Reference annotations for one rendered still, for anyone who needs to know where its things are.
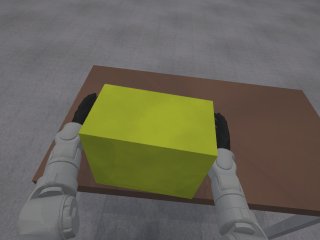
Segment robot right hand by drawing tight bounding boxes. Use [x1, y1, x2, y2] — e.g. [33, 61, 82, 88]
[214, 112, 230, 151]

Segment table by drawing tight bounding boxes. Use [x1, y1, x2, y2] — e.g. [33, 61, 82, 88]
[32, 65, 320, 240]

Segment left robot forearm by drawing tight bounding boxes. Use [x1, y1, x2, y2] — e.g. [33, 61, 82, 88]
[16, 122, 84, 235]

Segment robot left upper arm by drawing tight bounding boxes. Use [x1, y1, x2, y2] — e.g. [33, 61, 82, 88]
[4, 194, 80, 240]

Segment robot left hand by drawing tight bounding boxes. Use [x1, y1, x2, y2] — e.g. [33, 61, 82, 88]
[71, 93, 98, 125]

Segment right robot forearm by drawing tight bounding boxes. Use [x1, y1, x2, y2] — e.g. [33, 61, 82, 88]
[208, 148, 269, 240]

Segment carton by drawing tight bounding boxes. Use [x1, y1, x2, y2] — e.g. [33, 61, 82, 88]
[78, 84, 218, 199]

